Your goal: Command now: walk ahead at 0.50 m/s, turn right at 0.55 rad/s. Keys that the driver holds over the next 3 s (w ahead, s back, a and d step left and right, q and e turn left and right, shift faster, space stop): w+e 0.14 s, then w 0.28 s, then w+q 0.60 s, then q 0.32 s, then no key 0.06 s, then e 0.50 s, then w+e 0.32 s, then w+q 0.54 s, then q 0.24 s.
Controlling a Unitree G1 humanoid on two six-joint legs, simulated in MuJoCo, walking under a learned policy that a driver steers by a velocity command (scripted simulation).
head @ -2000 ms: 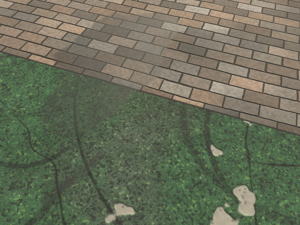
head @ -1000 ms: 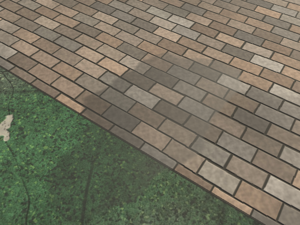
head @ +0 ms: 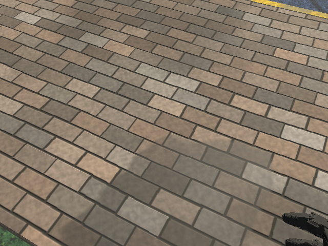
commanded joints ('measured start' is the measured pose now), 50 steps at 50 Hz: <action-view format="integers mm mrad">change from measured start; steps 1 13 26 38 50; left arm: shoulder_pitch -32 -127 -154 -155 -82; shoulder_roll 137 54 144 96 209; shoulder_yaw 35 3 34 28 68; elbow -68 -162 -182 -84 -3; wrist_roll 2 12 19 44 2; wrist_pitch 0 -2 -47 -81 -26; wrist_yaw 7 -17 -43 -22 4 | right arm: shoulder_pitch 51 227 346 258 31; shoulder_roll -144 -130 -202 -74 -95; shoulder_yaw -53 -50 -48 -30 -35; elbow -55 45 149 73 -53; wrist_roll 3 -7 32 21 16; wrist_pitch -32 -10 47 83 83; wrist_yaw -3 2 -7 -11 49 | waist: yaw -103 -99 -22 -108 -71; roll -152 60 54 -93 -99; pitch -58 9 -94 10 44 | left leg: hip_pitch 233 378 430 -168 -59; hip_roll -13 247 196 145 44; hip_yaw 29 -100 54 -13 181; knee -76 -319 25 598 183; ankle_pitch -36 -42 334 -162 -160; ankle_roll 52 259 147 14 126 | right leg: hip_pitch -41 -612 -77 -55 172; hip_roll -215 -218 -125 -403 -426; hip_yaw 217 -109 -242 -175 -420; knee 54 622 58 -277 -100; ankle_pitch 387 97 276 379 780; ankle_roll -84 77 -13 -129 -38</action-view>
